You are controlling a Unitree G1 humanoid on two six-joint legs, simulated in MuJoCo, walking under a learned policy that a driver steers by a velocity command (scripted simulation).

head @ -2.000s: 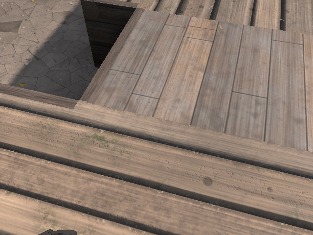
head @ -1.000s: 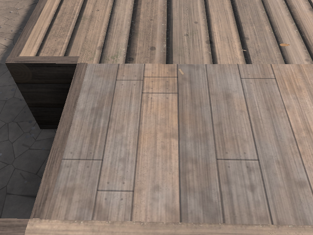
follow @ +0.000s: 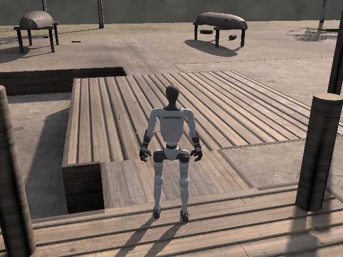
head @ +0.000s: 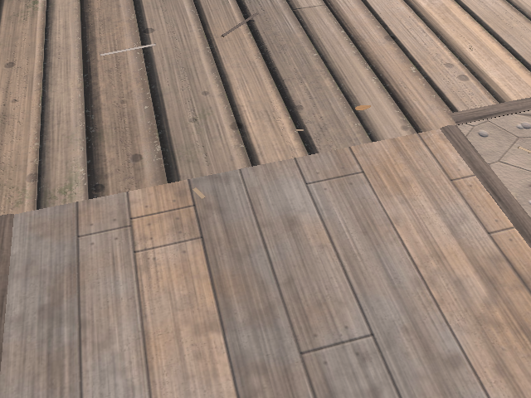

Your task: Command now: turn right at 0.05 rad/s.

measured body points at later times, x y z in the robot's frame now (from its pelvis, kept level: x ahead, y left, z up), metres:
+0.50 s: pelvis +0.01 -0.01 +0.00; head +0.02 -0.02 +0.45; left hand +0.07 +0.25 -0.14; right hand +0.08 -0.28 -0.14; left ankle +0.03 +0.14 -0.74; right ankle -0.02 -0.13 -0.74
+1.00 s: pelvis +0.12 +0.03 +0.01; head +0.14 +0.05 +0.46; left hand +0.25 +0.30 -0.12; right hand +0.06 -0.21 -0.13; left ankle +0.04 +0.12 -0.74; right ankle +0.19 -0.13 -0.67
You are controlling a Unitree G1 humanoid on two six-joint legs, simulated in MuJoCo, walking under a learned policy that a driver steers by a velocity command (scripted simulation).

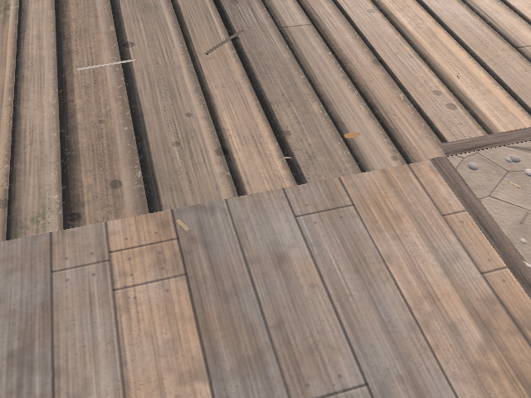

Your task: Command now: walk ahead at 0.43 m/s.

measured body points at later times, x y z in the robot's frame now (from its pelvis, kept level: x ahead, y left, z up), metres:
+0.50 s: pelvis +0.28 -0.06 +0.00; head +0.29 -0.07 +0.45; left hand +0.30 +0.20 -0.14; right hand +0.40 -0.33 -0.12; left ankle +0.36 +0.11 -0.67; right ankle +0.28 -0.14 -0.75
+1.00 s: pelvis +0.57 +0.01 +0.00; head +0.59 +0.02 +0.45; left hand +0.67 +0.28 -0.14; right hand +0.63 -0.26 -0.13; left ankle +0.59 +0.09 -0.75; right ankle +0.60 -0.15 -0.67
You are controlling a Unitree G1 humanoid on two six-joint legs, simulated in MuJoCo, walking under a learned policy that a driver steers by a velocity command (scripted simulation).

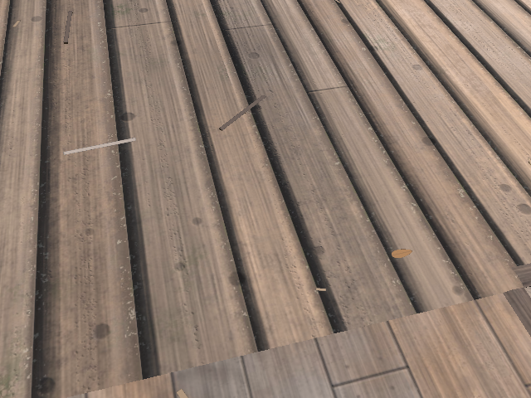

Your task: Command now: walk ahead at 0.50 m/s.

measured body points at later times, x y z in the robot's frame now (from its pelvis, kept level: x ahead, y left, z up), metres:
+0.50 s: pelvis +0.28 -0.07 -0.01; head +0.31 -0.09 +0.44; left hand +0.37 +0.19 -0.13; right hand +0.35 -0.35 -0.15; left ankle +0.24 +0.08 -0.66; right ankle +0.33 -0.16 -0.75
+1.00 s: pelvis +0.42 -0.04 -0.01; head +0.45 -0.01 +0.44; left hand +0.50 +0.27 -0.14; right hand +0.59 -0.29 -0.11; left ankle +0.46 +0.05 -0.75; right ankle +0.43 -0.19 -0.68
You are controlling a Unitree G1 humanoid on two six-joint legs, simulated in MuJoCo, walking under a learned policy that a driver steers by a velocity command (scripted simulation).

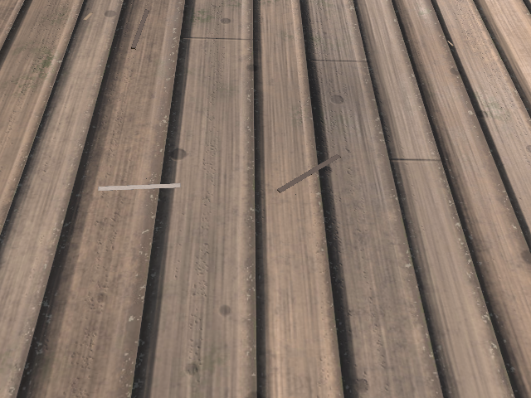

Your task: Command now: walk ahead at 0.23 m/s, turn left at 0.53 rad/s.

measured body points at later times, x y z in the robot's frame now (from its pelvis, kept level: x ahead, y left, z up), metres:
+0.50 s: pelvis +0.15 -0.03 +0.01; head +0.17 -0.05 +0.46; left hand +0.08 +0.25 -0.11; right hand +0.39 -0.24 -0.10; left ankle +0.19 +0.16 -0.65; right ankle +0.11 -0.16 -0.74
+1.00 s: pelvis +0.31 +0.08 +0.00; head +0.34 +0.09 +0.45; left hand +0.32 +0.38 -0.12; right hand +0.53 -0.13 -0.11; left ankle +0.31 +0.20 -0.74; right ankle +0.39 -0.04 -0.68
